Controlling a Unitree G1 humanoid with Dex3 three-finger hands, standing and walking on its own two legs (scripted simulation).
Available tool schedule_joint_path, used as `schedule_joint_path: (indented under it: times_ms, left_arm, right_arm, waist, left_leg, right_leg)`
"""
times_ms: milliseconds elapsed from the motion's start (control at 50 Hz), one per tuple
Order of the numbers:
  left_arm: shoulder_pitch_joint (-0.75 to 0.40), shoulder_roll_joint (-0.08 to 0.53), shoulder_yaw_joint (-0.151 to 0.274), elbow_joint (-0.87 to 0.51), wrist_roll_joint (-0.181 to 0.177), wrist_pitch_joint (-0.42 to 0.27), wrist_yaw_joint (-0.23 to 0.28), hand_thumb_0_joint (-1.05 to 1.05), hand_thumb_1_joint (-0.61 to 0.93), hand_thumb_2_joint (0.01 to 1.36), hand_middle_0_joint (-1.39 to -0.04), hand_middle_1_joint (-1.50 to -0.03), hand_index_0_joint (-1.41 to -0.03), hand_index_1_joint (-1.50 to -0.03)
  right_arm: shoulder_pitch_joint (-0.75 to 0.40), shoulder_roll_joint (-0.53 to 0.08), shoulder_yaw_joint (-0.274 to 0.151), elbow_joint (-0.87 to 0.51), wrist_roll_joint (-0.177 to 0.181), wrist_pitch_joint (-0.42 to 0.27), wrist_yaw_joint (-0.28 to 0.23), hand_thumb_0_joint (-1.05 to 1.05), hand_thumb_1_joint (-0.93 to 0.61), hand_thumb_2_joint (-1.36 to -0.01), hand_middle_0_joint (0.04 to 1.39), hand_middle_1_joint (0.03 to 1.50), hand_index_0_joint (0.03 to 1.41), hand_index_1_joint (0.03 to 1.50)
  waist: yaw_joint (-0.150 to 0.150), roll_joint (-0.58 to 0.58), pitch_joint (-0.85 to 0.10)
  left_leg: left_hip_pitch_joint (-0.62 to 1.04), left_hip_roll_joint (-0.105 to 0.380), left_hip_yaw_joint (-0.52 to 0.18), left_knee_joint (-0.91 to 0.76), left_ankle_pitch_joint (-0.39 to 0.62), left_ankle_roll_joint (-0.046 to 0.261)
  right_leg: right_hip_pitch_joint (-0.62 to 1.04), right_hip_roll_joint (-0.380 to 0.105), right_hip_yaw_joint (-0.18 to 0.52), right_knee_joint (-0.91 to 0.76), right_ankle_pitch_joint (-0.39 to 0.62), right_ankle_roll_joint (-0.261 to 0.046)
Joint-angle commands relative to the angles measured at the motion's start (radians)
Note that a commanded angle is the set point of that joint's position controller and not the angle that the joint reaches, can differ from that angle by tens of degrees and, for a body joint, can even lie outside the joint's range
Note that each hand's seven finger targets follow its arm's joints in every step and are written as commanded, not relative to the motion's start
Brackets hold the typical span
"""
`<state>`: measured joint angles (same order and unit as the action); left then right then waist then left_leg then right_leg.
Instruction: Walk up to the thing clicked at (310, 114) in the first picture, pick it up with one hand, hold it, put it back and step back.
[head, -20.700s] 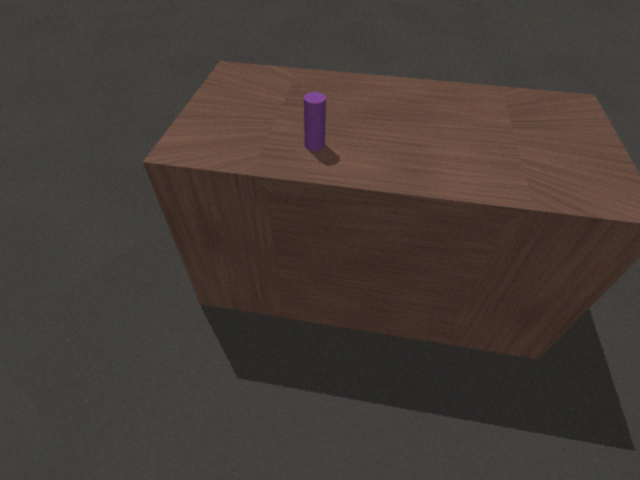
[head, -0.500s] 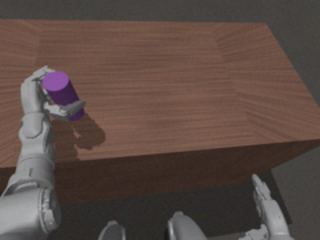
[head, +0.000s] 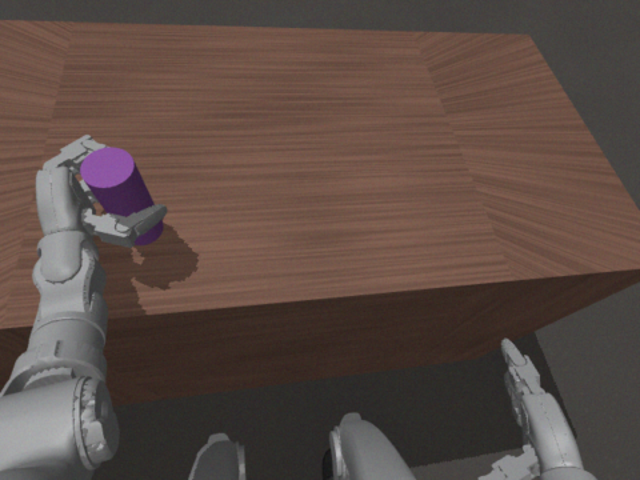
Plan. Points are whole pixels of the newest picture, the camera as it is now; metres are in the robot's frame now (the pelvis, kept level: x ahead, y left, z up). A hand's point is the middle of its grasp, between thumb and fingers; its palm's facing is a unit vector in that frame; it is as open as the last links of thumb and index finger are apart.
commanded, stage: loosen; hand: left
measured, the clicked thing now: (127, 201) +0.46 +0.19 +0.03
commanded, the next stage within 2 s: open in 0.12 s
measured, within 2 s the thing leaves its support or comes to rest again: neither
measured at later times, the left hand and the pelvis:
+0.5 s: hand (125, 196) +0.47 +0.19 +0.03, palm faces +0.17 -0.99 +0.02, open 12.6 cm; pelvis -0.01 +0.00 -0.01, yaw +0 degrees
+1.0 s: hand (78, 165) +0.48 +0.23 +0.08, palm faces +0.21 -0.98 +0.00, open 17.5 cm; pelvis +0.00 +0.00 +0.00, yaw +0 degrees
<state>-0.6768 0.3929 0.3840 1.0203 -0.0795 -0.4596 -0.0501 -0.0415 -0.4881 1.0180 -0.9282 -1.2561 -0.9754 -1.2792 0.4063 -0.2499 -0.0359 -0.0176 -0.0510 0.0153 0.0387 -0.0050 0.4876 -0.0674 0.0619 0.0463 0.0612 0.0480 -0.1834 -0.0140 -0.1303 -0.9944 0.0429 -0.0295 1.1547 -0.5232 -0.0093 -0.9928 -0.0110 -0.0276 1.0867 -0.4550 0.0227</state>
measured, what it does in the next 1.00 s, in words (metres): stands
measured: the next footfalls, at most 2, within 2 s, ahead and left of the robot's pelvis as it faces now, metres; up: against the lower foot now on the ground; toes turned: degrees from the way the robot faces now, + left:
none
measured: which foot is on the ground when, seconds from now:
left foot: down 0.00-1.00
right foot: down 0.00-1.00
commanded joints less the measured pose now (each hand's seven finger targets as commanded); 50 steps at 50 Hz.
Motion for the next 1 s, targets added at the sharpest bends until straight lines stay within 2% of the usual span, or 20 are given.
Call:
schedule_joint_path:
  times_ms: [0, 20, 60, 80, 200, 300, 340, 420, 460, 480, 520, 600, 700, 720, 760, 800, 860, 880, 900, 980]
  left_arm:
    - [-0.355, 0.203, 0.027, -0.152, -0.002, -0.072, 0.004, 0.000, 0.070, 1.232, -1.322, -1.405, -1.329, -1.417]
    - [-0.376, 0.184, 0.014, -0.149, -0.005, -0.073, 0.005, 0.000, 0.061, 1.233, -1.320, -1.408, -1.328, -1.418]
    - [-0.346, 0.163, 0.003, -0.116, 0.003, -0.072, 0.001, 0.000, 0.071, 1.161, -1.369, -1.386, -1.385, -1.387]
    - [-0.371, 0.207, 0.022, -0.155, 0.004, -0.075, 0.003, 0.000, -0.009, 1.081, -1.298, -1.306, -1.333, -1.307]
    - [-0.413, 0.201, 0.015, -0.161, 0.001, -0.082, -0.002, 0.000, -0.299, 0.601, -1.047, -0.946, -1.079, -0.921]
    - [-0.453, 0.235, 0.029, -0.197, 0.000, -0.087, 0.006, 0.000, -0.474, 0.377, -0.706, -0.599, -0.716, -0.596]
    - [-0.426, 0.202, 0.019, -0.173, -0.007, -0.088, 0.008, 0.000, -0.466, 0.345, -0.630, -0.533, -0.637, -0.531]
    - [-0.457, 0.241, 0.026, -0.231, 0.003, -0.096, 0.013, 0.000, -0.510, 0.259, -0.489, -0.386, -0.487, -0.392]
    - [-0.410, 0.193, 0.014, -0.153, 0.000, -0.083, 0.010, 0.000, -0.556, 0.209, -0.417, -0.321, -0.416, -0.326]
    - [-0.446, 0.232, 0.033, -0.203, 0.001, -0.089, 0.016, 0.000, -0.574, 0.178, -0.383, -0.282, -0.380, -0.289]
    - [-0.394, 0.183, 0.004, -0.138, 0.004, -0.082, 0.012, 0.000, -0.611, 0.134, -0.310, -0.215, -0.307, -0.223]
    - [-0.412, 0.198, 0.009, -0.174, 0.004, -0.083, 0.015, 0.000, -0.611, 0.023, -0.207, -0.098, -0.206, -0.103]
    - [-0.400, 0.203, 0.023, -0.139, -0.002, -0.079, 0.019, 0.000, -0.611, 0.032, -0.081, -0.056, -0.084, -0.057]
    - [-0.431, 0.257, 0.048, -0.216, 0.002, -0.089, 0.025, 0.000, -0.603, 0.050, -0.071, -0.055, -0.075, -0.055]
    - [-0.450, 0.238, 0.017, -0.231, 0.007, -0.089, 0.020, 0.000, -0.591, 0.049, -0.061, -0.053, -0.068, -0.049]
    - [-0.446, 0.298, 0.063, -0.238, 0.002, -0.077, 0.017, 0.000, -0.589, 0.044, -0.058, -0.048, -0.065, -0.044]
    - [-0.461, 0.331, 0.070, -0.310, -0.003, -0.050, 0.003, 0.000, -0.567, 0.038, -0.057, -0.041, -0.063, -0.038]
    - [-0.469, 0.318, 0.055, -0.305, -0.004, -0.035, -0.003, 0.000, -0.590, 0.037, -0.055, -0.042, -0.062, -0.038]
    - [-0.507, 0.365, 0.078, -0.379, -0.010, -0.026, -0.002, 0.000, -0.588, 0.023, -0.057, -0.033, -0.064, -0.030]
    - [-0.429, 0.356, 0.072, -0.291, -0.022, 0.051, -0.040, 0.000, -0.576, 0.006, -0.054, -0.028, -0.067, -0.018]
  right_arm:
    - [0.033, -0.147, -0.093, -0.200, 0.004, -0.056, -0.013, 0.000, 0.500, -0.063, 0.049, 0.050, 0.049, 0.050]
    - [0.043, -0.156, -0.111, -0.196, 0.003, -0.055, -0.015, 0.000, 0.501, -0.062, 0.049, 0.050, 0.049, 0.050]
    - [0.059, -0.142, -0.091, -0.163, -0.001, -0.052, -0.012, 0.000, 0.508, -0.054, 0.050, 0.050, 0.049, 0.050]
    - [0.044, -0.152, -0.102, -0.180, 0.002, -0.057, -0.014, 0.000, 0.502, -0.047, 0.050, 0.049, 0.050, 0.049]
    - [0.038, -0.146, -0.096, -0.192, 0.003, -0.061, -0.016, 0.000, 0.501, -0.046, 0.051, 0.050, 0.050, 0.050]
    - [0.039, -0.159, -0.107, -0.209, 0.001, -0.061, -0.020, 0.000, 0.508, -0.053, 0.051, 0.051, 0.051, 0.051]
    - [0.043, -0.143, -0.092, -0.198, -0.001, -0.062, -0.019, 0.000, 0.514, -0.053, 0.051, 0.051, 0.051, 0.051]
    - [0.060, -0.153, -0.104, -0.193, -0.003, -0.057, -0.021, 0.000, 0.509, -0.057, 0.052, 0.051, 0.051, 0.051]
    - [0.043, -0.144, -0.095, -0.207, -0.003, -0.059, -0.019, 0.000, 0.512, -0.057, 0.052, 0.051, 0.051, 0.051]
    - [0.045, -0.154, -0.103, -0.200, -0.001, -0.059, -0.021, 0.000, 0.511, -0.057, 0.052, 0.051, 0.051, 0.051]
    - [0.045, -0.143, -0.093, -0.195, -0.005, -0.055, -0.019, 0.000, 0.508, -0.059, 0.052, 0.051, 0.052, 0.051]
    - [0.044, -0.153, -0.100, -0.206, -0.004, -0.054, -0.018, 0.000, 0.510, -0.058, 0.053, 0.051, 0.052, 0.051]
    - [0.042, -0.167, -0.118, -0.184, -0.001, -0.052, -0.020, 0.000, 0.523, -0.055, 0.052, 0.051, 0.052, 0.051]
    - [0.035, -0.177, -0.130, -0.186, 0.000, -0.055, -0.021, 0.000, 0.533, -0.053, 0.052, 0.051, 0.052, 0.051]
    - [0.027, -0.168, -0.116, -0.241, -0.001, -0.053, -0.020, 0.000, 0.533, -0.052, 0.053, 0.051, 0.052, 0.051]
    - [0.042, -0.172, -0.122, -0.221, 0.005, -0.041, -0.024, 0.000, 0.523, -0.054, 0.053, 0.051, 0.052, 0.051]
    - [0.059, -0.165, -0.112, -0.206, 0.007, -0.030, -0.029, 0.000, 0.518, -0.056, 0.053, 0.051, 0.052, 0.051]
    - [0.047, -0.161, -0.110, -0.217, 0.009, -0.030, -0.029, 0.000, 0.516, -0.056, 0.053, 0.051, 0.052, 0.051]
    - [0.041, -0.170, -0.115, -0.218, 0.016, -0.026, -0.033, 0.000, 0.515, -0.056, 0.052, 0.051, 0.052, 0.051]
    - [0.043, -0.153, -0.101, -0.145, 0.027, -0.010, -0.044, 0.000, 0.527, -0.053, 0.052, 0.051, 0.052, 0.051]
  waist:
    - [-0.001, 0.119, -0.455]
    - [-0.020, 0.113, -0.458]
    - [-0.014, 0.118, -0.430]
    - [-0.007, 0.130, -0.440]
    - [-0.017, 0.129, -0.445]
    - [-0.011, 0.157, -0.475]
    - [-0.008, 0.143, -0.457]
    - [-0.004, 0.183, -0.513]
    - [-0.012, 0.133, -0.492]
    - [-0.003, 0.149, -0.476]
    - [-0.012, 0.146, -0.477]
    - [-0.006, 0.160, -0.478]
    - [-0.012, 0.147, -0.440]
    - [-0.004, 0.162, -0.459]
    - [-0.008, 0.170, -0.528]
    - [0.016, 0.182, -0.518]
    - [0.029, 0.212, -0.570]
    - [0.027, 0.215, -0.564]
    - [0.041, 0.227, -0.556]
    - [0.054, 0.200, -0.466]
  left_leg:
    - [0.263, -0.024, 0.004, -0.135, 0.344, 0.013]
    - [0.255, -0.024, 0.005, -0.127, 0.344, 0.016]
    - [0.238, -0.026, 0.005, -0.127, 0.345, 0.013]
    - [0.243, -0.028, 0.008, -0.124, 0.326, 0.015]
    - [0.231, -0.029, 0.007, -0.137, 0.249, 0.013]
    - [0.264, -0.027, 0.000, -0.140, 0.271, 0.006]
    - [0.243, -0.027, 0.000, -0.142, 0.264, 0.005]
    - [0.285, -0.026, 0.000, -0.121, 0.351, 0.004]
    - [0.249, -0.027, 0.002, -0.113, 0.346, 0.011]
    - [0.248, -0.028, 0.005, -0.123, 0.320, 0.009]
    - [0.249, -0.028, 0.004, -0.116, 0.343, 0.010]
    - [0.273, -0.024, -0.001, -0.131, 0.329, 0.002]
    - [0.257, -0.022, -0.004, -0.132, 0.328, 0.004]
    - [0.258, -0.023, -0.004, -0.135, 0.305, 0.004]
    - [0.298, -0.023, -0.004, -0.138, 0.340, 0.002]
    - [0.319, -0.024, -0.003, -0.148, 0.361, -0.003]
    - [0.368, -0.024, 0.003, -0.151, 0.414, -0.002]
    - [0.368, -0.023, 0.003, -0.158, 0.424, -0.005]
    - [0.385, -0.024, 0.003, -0.174, 0.415, -0.006]
    - [0.394, -0.022, 0.011, -0.216, 0.394, -0.006]
  right_leg:
    - [0.235, 0.027, -0.002, -0.099, 0.296, -0.043]
    - [0.234, 0.027, 0.000, -0.100, 0.310, -0.040]
    - [0.209, 0.027, -0.003, -0.095, 0.306, -0.043]
    - [0.214, 0.027, 0.002, -0.098, 0.293, -0.040]
    - [0.201, 0.028, 0.001, -0.100, 0.228, -0.041]
    - [0.194, 0.032, -0.010, -0.093, 0.230, -0.045]
    - [0.201, 0.032, -0.012, -0.091, 0.223, -0.046]
    - [0.213, 0.029, -0.007, -0.074, 0.288, -0.048]
    - [0.222, 0.030, -0.004, -0.078, 0.303, -0.043]
    - [0.211, 0.030, -0.003, -0.081, 0.280, -0.045]
    - [0.210, 0.029, -0.005, -0.083, 0.295, -0.044]
    - [0.202, 0.033, -0.012, -0.081, 0.272, -0.048]
    - [0.180, 0.034, -0.014, -0.080, 0.265, -0.048]
    - [0.184, 0.032, -0.011, -0.081, 0.250, -0.047]
    - [0.227, 0.031, -0.010, -0.081, 0.277, -0.049]
    - [0.235, 0.031, -0.010, -0.086, 0.284, -0.049]
    - [0.286, 0.027, 0.000, -0.096, 0.334, -0.046]
    - [0.295, 0.027, -0.001, -0.101, 0.339, -0.048]
    - [0.299, 0.028, 0.000, -0.113, 0.326, -0.047]
    - [0.308, 0.030, -0.001, -0.161, 0.307, -0.045]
